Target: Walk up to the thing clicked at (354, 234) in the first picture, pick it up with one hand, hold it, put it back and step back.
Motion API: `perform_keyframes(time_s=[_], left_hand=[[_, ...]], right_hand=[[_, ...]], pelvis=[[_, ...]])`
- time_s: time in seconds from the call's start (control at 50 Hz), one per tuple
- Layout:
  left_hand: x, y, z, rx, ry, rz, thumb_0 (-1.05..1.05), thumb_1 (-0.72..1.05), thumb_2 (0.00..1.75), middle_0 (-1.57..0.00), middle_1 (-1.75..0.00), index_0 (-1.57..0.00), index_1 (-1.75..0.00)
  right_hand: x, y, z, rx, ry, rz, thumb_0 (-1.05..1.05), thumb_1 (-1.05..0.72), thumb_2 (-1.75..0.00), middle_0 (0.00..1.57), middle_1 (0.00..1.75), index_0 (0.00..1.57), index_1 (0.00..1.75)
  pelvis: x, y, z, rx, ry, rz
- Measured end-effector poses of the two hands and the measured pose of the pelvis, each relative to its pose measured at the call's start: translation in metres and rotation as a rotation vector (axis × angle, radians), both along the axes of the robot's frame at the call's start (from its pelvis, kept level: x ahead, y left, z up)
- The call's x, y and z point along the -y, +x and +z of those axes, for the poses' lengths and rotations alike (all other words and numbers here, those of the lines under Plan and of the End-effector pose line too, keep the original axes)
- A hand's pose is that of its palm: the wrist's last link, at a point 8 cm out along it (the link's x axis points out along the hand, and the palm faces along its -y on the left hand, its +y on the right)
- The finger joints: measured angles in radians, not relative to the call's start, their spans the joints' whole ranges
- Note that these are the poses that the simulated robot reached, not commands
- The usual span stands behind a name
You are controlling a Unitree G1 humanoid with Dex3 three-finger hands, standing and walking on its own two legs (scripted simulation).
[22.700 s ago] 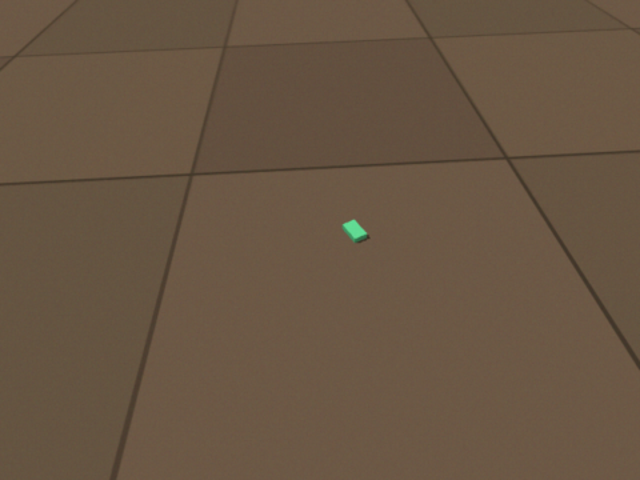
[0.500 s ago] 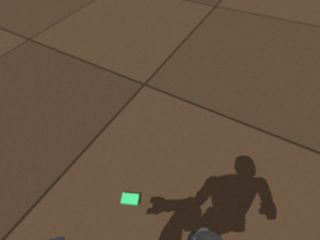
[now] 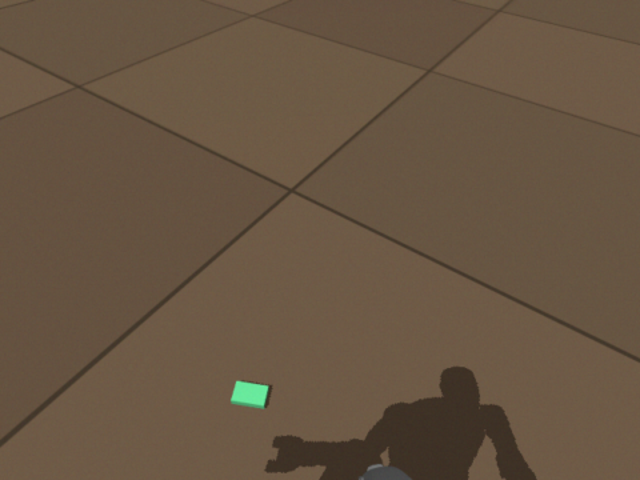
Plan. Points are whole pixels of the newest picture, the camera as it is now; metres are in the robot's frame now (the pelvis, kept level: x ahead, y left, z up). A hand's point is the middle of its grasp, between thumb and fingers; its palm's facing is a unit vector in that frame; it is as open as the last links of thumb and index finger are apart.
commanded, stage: walk up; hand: left
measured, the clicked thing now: (250, 394) +0.54 +0.20 -0.75
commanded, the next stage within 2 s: none
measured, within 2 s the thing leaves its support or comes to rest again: neither
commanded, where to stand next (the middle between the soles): +0.15 -0.01 m, yaw -7 degrees
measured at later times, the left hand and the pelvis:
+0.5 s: hand out of the picture +0.09 +0.22 -0.10, palm faces -0.07 -0.88 -0.48, open 7.4 cm; pelvis +0.04 -0.06 +0.01, yaw -5 degrees
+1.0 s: hand (154, 467) +0.20 +0.24 -0.16, palm faces -0.08 -0.90 -0.42, open 7.4 cm; pelvis +0.08 -0.01 -0.01, yaw -5 degrees
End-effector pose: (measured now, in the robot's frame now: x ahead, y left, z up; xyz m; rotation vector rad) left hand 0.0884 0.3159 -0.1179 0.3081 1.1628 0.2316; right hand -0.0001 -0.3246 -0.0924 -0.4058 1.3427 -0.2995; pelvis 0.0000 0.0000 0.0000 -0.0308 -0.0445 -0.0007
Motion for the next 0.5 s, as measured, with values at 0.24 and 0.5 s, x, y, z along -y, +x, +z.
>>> perform_keyframes(time_s=[0.24, 0.5], left_hand=[[0.003, -0.062, 0.022, -0.201, 0.067, -0.078, 0.01, 0.90, 0.90, -0.20, -0.30, -0.20, -0.30], [0.058, -0.001, 0.057, 0.011, 0.133, -0.106, 0.01, 0.90, 0.90, -0.21, -0.30, -0.20, -0.30]], right_hand=[[0.030, 0.014, 0.009, 0.175, 0.039, -0.005, 0.00, -0.90, -0.90, 0.20, 0.30, 0.21, 0.30], [0.052, 0.059, -0.030, 0.171, 0.185, -0.025, 0.01, -0.90, -0.90, 0.20, 0.30, 0.20, 0.30]], pelvis=[[0.025, -0.001, 0.008, -0.014, 0.030, -0.083], [0.059, 0.039, 0.009, 0.024, 0.032, -0.082]])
